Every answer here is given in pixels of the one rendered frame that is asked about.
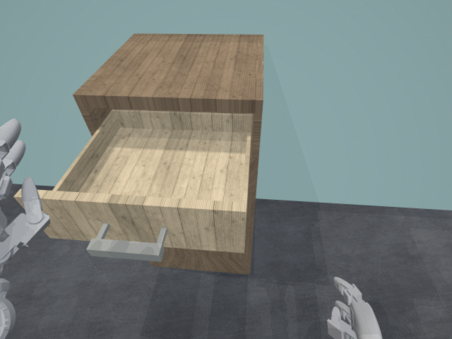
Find left robot forearm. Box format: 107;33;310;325
0;278;16;339

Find robot left hand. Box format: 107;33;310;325
0;119;50;277

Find handle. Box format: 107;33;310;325
86;223;167;262

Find drawer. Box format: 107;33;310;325
14;109;252;254

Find robot right hand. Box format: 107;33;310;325
327;277;382;339

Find cabinet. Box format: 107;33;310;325
73;33;263;275

